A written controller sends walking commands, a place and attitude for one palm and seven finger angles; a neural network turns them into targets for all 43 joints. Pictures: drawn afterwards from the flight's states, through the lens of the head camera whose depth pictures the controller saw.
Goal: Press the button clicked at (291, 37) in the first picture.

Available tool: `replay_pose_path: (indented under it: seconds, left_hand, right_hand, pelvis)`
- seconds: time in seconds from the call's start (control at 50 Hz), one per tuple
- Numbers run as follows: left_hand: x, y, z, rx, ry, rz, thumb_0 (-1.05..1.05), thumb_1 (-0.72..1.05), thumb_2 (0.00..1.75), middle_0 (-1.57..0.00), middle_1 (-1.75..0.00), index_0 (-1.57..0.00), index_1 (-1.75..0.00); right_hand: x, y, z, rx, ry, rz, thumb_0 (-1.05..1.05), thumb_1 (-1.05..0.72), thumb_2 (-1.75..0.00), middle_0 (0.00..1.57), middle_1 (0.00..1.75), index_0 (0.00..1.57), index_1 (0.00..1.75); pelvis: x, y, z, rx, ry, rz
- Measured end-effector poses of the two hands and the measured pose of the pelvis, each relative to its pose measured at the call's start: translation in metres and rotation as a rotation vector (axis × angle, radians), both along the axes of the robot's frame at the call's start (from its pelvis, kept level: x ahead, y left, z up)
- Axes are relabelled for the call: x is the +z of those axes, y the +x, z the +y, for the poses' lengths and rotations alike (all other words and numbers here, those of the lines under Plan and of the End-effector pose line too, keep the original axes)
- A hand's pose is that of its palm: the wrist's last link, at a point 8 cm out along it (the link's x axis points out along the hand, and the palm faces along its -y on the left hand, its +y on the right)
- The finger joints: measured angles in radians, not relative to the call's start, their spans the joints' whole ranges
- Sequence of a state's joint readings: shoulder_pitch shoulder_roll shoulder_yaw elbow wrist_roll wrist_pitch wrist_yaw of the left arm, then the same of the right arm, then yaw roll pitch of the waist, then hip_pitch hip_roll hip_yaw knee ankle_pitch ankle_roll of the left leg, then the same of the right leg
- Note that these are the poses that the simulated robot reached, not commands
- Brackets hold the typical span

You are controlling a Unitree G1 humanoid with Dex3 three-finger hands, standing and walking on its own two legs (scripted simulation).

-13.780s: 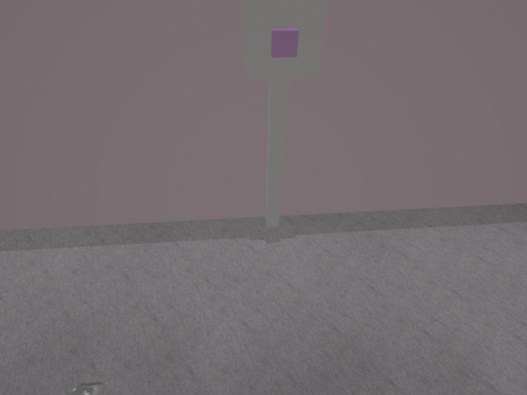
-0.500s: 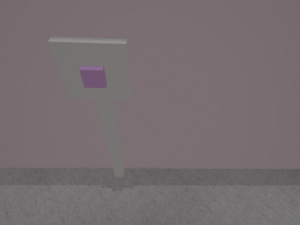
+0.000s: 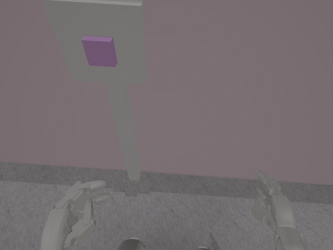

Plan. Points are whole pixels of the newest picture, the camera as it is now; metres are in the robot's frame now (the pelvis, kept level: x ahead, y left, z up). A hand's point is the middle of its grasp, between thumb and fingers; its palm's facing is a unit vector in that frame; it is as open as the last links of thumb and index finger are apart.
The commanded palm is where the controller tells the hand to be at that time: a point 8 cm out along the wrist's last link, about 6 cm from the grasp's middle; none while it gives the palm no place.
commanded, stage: raise the hand and make a fist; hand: left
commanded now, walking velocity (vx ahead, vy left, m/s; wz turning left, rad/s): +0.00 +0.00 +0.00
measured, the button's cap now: (100, 51) +0.53 +0.23 +0.19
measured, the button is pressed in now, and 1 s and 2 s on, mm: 0 0 0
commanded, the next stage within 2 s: aim a knuckle at the button in 1.56 s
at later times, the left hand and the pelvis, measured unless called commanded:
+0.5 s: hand (76, 190) +0.21 +0.20 +0.10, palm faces +0.06 -1.00 -0.07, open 3.1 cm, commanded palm +0.17 +0.25 +0.11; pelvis +0.01 +0.00 +0.03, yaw +1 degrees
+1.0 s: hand (53, 157) +0.24 +0.23 +0.16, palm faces +0.07 -1.00 -0.07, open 3.1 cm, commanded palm +0.21 +0.28 +0.17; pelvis +0.03 +0.02 +0.05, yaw +1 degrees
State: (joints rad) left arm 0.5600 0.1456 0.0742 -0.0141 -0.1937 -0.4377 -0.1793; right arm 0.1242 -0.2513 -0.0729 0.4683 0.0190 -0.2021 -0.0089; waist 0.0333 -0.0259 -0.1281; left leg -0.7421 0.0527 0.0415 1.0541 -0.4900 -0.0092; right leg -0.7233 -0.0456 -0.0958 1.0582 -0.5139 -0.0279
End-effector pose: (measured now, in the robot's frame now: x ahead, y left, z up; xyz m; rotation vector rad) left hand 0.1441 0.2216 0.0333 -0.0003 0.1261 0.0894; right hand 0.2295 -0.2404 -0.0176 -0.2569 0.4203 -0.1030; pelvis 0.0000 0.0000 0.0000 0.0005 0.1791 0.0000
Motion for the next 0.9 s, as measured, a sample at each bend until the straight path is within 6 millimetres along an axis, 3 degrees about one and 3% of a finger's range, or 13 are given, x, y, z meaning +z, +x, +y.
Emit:
replay_pose_path:
  seconds: [0.1,0.16,0.24,0.36,0.46,0.62,0.78,0.9]
  left_hand:
    - [0.023,-0.013,0.016,0.088,0.075,-0.078,0.02,0.9,0.9,-0.71,-0.85,-0.71,-0.85]
    - [0.039,0.0,0.014,0.035,0.091,-0.148,0.02,0.9,0.9,-0.79,-0.94,-0.79,-0.94]
    - [0.045,0.023,0.009,-0.062,0.071,-0.105,0.02,0.9,0.9,-0.9,-1.06,-0.9,-1.06]
    - [0.056,0.035,0.018,-0.038,0.059,-0.037,0.02,0.9,0.9,-1.06,-1.24,-1.07,-1.24]
    - [0.071,0.037,0.025,-0.019,0.074,-0.086,0.02,0.9,0.9,-1.18,-1.37,-1.19,-1.38]
    - [0.082,0.046,0.03,-0.037,0.069,-0.112,0.02,0.9,0.9,-1.27,-1.47,-1.28,-1.47]
    - [0.102,0.058,0.044,-0.02,0.07,-0.147,0.02,0.9,0.9,-1.29,-1.49,-1.3,-1.49]
    - [0.116,0.064,0.053,-0.02,0.071,-0.147,0.02,0.9,0.9,-1.3,-1.49,-1.3,-1.5]
  right_hand:
    - [-0.018,0.007,0.016,0.064,0.021,0.041,0.01,-0.91,-0.9,0.2,0.3,0.2,0.3]
    - [-0.036,-0.004,0.024,0.075,0.053,0.102,0.01,-0.91,-0.9,0.2,0.3,0.2,0.3]
    - [-0.052,-0.03,0.024,0.024,0.102,0.196,0.01,-0.9,-0.9,0.21,0.3,0.2,0.3]
    - [-0.052,-0.069,0.008,-0.092,0.11,0.279,0.01,-0.9,-0.9,0.21,0.3,0.2,0.3]
    - [-0.043,-0.081,-0.008,-0.126,0.061,0.289,0.01,-0.9,-0.9,0.21,0.3,0.2,0.3]
    - [-0.019,-0.063,-0.008,-0.12,0.025,0.203,0.01,-0.91,-0.9,0.2,0.3,0.2,0.3]
    - [0.001,-0.03,0.024,-0.037,0.059,0.108,0.01,-0.91,-0.9,0.2,0.3,0.2,0.3]
    - [0.009,-0.018,0.045,0.021,0.083,0.085,0.01,-0.9,-0.9,0.21,0.3,0.2,0.3]
  pelvis:
    - [-0.005,0.002,-0.009,0.032,-0.023,0.013]
    - [-0.005,0.001,-0.013,0.043,-0.032,0.016]
    - [0.002,0.003,-0.014,0.039,-0.027,0.013]
    - [0.017,0.011,-0.011,0.019,-0.01,-0.007]
    - [0.024,0.013,-0.006,0.015,-0.01,-0.023]
    - [0.032,0.017,0.004,0.012,-0.014,-0.048]
    - [0.04,0.022,0.012,0.017,-0.021,-0.081]
    - [0.045,0.025,0.017,0.022,-0.023,-0.104]
